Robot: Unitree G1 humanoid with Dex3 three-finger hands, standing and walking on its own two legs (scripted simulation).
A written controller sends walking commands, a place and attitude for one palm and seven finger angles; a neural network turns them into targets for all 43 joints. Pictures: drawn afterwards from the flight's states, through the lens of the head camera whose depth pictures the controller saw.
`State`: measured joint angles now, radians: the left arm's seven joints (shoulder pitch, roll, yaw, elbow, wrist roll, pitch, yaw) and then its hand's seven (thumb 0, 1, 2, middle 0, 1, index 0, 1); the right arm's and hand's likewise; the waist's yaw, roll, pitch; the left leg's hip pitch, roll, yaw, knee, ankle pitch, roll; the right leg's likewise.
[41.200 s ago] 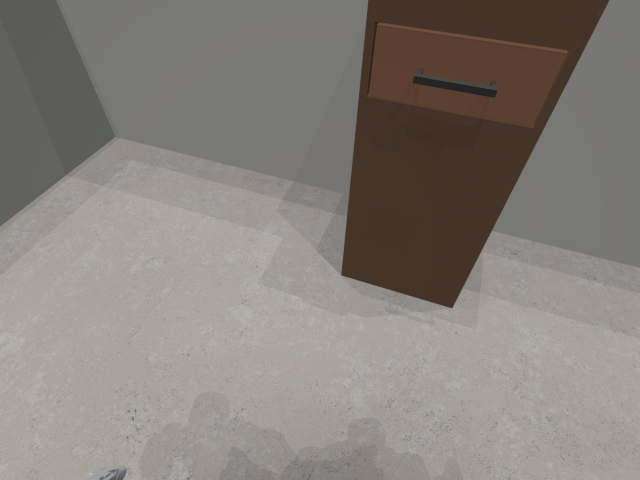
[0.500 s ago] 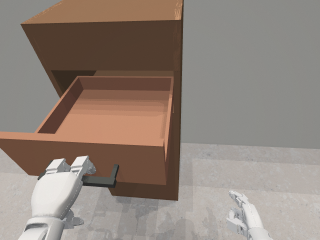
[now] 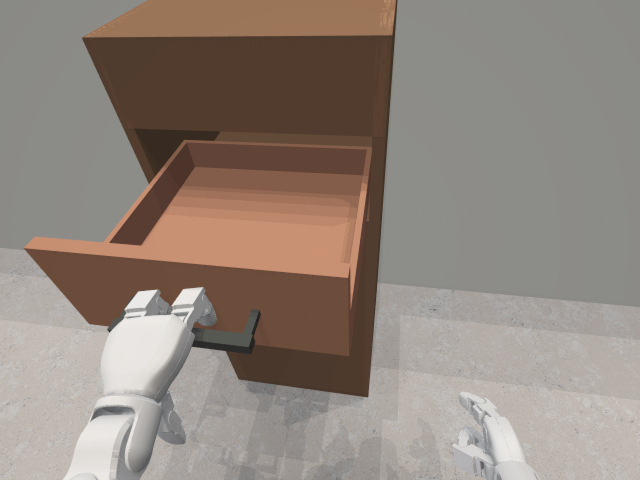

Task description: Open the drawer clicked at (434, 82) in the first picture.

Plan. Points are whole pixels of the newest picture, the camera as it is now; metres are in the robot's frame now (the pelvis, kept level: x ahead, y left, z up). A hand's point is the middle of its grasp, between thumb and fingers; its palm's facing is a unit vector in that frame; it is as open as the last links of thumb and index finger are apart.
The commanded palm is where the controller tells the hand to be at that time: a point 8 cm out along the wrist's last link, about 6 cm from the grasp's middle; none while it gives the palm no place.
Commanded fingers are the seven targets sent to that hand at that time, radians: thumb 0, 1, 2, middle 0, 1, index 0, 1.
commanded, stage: lift the hand off the handle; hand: left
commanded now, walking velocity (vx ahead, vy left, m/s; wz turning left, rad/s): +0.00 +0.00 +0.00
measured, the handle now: (186, 323) +0.25 +0.22 +0.08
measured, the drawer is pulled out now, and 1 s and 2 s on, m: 0.28 0.27 0.27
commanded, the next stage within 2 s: draw the hand back to the body in 1.22 s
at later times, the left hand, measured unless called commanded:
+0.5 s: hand (161, 338) +0.21 +0.22 +0.12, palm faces +0.11 -0.10 -0.99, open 13.2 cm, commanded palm +0.17 +0.22 +0.20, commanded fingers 0.00 -0.50 0.30 -0.30 -1.20 -0.30 -1.20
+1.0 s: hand (137, 262) +0.23 +0.23 +0.21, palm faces +0.28 -0.05 -0.96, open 13.7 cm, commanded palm +0.18 +0.22 +0.27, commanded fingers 0.00 -0.50 0.30 -0.30 -1.20 -0.30 -1.20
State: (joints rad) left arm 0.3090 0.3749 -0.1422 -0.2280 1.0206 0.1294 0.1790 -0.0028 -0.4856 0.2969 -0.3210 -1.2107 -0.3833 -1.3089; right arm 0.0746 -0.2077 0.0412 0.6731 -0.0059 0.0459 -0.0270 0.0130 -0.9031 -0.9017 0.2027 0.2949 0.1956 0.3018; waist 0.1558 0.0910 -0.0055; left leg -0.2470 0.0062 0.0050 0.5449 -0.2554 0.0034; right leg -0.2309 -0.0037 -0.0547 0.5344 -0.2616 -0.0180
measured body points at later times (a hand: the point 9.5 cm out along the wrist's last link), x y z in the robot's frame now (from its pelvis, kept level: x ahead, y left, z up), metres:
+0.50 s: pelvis +0.00 +0.00 +0.01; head -0.02 -0.04 +0.45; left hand +0.19 +0.22 +0.17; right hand +0.23 -0.19 -0.08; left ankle +0.03 +0.12 -0.73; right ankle +0.02 -0.11 -0.73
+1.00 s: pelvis +0.00 -0.01 +0.01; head -0.02 -0.07 +0.45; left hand +0.21 +0.23 +0.26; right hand +0.26 -0.17 -0.07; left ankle +0.03 +0.12 -0.73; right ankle +0.02 -0.11 -0.73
